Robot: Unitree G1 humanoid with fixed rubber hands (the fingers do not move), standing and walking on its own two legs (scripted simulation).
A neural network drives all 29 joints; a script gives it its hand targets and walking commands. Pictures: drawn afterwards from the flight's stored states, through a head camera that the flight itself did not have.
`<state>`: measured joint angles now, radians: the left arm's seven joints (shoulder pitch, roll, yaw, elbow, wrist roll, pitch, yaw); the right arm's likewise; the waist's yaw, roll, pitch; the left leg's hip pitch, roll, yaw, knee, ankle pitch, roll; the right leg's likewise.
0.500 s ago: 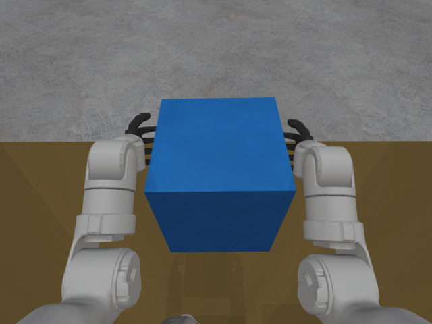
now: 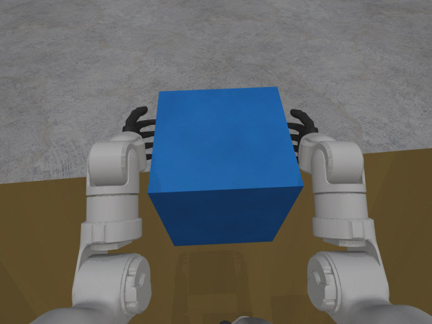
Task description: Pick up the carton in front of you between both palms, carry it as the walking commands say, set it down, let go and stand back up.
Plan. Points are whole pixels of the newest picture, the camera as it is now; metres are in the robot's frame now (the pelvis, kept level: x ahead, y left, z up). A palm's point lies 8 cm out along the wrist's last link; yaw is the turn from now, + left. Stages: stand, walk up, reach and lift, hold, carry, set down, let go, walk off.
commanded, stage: carry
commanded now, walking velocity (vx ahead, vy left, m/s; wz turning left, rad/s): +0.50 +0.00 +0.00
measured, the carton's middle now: (221, 173) +0.36 -0.03 +0.07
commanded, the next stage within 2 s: none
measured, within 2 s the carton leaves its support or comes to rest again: neither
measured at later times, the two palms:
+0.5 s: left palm (133, 81) +0.65 +0.17 +0.10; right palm (250, 77) +0.65 -0.13 +0.10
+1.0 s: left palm (160, 44) +0.94 +0.13 +0.06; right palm (248, 44) +0.91 -0.17 +0.06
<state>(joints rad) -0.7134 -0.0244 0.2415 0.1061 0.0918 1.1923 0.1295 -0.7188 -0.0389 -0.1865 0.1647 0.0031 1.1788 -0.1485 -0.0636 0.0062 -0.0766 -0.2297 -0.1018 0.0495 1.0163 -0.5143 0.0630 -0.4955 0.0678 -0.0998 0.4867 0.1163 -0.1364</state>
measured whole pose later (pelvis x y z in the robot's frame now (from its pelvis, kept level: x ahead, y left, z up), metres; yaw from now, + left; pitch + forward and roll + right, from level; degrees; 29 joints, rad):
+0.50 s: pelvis +0.29 +0.01 -0.04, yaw -2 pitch +4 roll -1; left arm -0.72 0.01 0.21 0.21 0.02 1.16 0.13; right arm -0.68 0.02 -0.24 0.13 -0.08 1.22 -0.14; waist 0.09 0.03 -0.08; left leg -0.50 -0.03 0.09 0.42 0.24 0.09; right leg -0.17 0.12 -0.05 0.81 -0.49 -0.11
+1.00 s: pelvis +0.57 +0.01 -0.06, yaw +0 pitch +5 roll +0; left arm -0.64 -0.02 0.24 0.02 0.06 1.20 0.13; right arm -0.67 0.00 -0.17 0.10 -0.01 1.17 -0.16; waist -0.09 -0.01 -0.04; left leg -0.19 -0.10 0.05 0.66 -0.40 0.11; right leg -0.63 0.01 -0.05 0.56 0.11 -0.07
